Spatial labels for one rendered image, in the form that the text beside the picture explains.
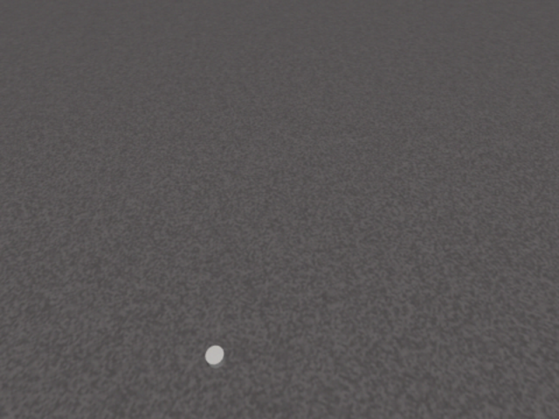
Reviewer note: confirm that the tin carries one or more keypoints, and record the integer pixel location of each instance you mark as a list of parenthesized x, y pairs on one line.
[(215, 356)]

